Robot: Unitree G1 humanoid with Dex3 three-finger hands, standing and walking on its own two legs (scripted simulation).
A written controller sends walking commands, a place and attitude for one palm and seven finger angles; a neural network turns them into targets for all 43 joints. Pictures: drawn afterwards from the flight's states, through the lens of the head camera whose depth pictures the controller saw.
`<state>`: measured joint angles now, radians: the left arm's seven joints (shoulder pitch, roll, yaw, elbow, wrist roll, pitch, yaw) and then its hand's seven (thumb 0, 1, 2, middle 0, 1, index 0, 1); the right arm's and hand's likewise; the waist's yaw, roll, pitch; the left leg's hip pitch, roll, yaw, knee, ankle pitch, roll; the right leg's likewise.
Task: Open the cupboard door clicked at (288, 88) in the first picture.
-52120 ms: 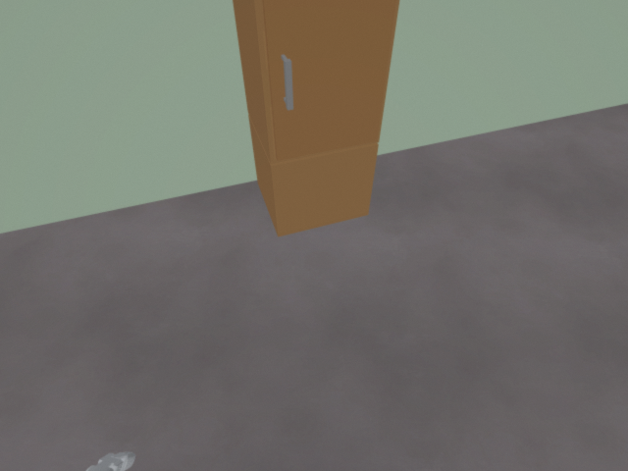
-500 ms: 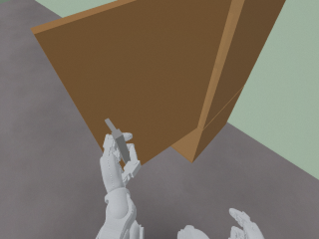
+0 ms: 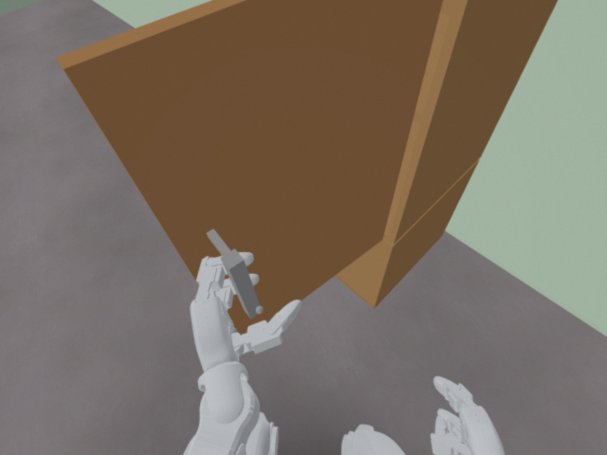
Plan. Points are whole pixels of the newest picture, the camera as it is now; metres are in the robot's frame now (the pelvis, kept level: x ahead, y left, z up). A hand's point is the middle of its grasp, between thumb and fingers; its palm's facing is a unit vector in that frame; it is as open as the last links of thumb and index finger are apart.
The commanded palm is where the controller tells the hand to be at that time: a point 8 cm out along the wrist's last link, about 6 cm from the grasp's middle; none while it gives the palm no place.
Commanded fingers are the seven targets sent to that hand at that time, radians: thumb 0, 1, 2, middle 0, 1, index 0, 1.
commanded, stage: open thumb and fingers to let go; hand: left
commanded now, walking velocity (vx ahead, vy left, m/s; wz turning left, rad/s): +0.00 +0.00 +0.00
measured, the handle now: (235, 276) +0.34 +0.10 +0.04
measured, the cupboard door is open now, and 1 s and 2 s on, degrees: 83 84 84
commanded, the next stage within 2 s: slide the hand sideways off the handle in 0.42 s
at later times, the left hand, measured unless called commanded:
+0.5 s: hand (264, 312) +0.29 +0.06 +0.03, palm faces +0.24 -0.97 -0.01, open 15.2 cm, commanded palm +0.25 +0.11 +0.03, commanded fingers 0.00 -0.50 0.30 -0.15 -0.30 -0.15 -0.30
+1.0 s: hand (248, 348) +0.25 +0.08 +0.03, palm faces -0.15 -0.99 +0.03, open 16.3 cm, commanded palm +0.23 +0.14 +0.03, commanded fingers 0.00 -0.50 0.30 -0.15 -0.30 -0.15 -0.30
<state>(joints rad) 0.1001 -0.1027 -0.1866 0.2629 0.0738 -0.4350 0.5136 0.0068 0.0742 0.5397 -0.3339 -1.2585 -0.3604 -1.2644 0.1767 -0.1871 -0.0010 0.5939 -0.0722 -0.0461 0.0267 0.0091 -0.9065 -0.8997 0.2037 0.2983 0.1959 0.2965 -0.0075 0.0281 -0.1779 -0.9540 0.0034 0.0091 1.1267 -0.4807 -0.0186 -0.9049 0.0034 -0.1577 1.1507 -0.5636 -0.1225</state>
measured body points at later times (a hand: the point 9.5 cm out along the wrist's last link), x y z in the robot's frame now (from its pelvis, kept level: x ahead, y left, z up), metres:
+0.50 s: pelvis +0.00 +0.02 +0.00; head +0.06 +0.00 +0.44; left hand +0.27 +0.12 +0.03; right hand +0.16 -0.20 -0.11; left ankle +0.03 +0.13 -0.65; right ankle +0.00 -0.04 -0.65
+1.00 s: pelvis -0.01 +0.04 -0.01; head +0.06 +0.04 +0.43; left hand +0.25 +0.13 +0.03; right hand +0.16 -0.19 -0.10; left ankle +0.03 +0.13 -0.65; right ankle +0.00 -0.04 -0.65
